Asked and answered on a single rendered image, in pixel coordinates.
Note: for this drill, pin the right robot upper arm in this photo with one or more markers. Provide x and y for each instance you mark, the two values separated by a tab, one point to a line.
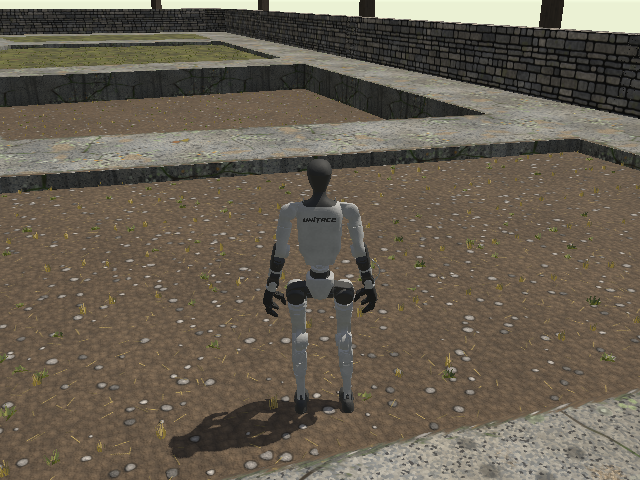
351	212

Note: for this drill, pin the humanoid robot torso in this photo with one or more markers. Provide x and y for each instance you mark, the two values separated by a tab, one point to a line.
319	237

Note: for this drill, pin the left robot forearm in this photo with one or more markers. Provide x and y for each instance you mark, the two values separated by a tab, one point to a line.
275	271

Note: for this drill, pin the robot right hand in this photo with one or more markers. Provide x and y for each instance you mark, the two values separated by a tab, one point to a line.
371	298

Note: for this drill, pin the left robot upper arm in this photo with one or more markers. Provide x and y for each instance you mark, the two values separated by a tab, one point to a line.
287	213

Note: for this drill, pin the robot right thigh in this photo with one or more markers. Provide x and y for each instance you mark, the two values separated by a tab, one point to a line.
343	299

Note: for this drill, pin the right robot forearm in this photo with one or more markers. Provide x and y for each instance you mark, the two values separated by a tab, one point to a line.
365	270

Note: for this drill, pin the robot left hand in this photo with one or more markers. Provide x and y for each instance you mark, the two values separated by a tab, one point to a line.
269	304

